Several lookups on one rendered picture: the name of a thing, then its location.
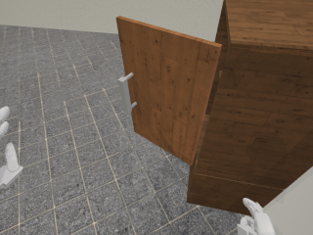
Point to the cupboard door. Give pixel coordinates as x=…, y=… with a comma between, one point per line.
x=173, y=73

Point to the handle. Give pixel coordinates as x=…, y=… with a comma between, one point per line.
x=124, y=93

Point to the robot left hand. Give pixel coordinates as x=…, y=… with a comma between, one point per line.
x=11, y=170

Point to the robot right hand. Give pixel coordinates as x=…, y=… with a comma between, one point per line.
x=260, y=224

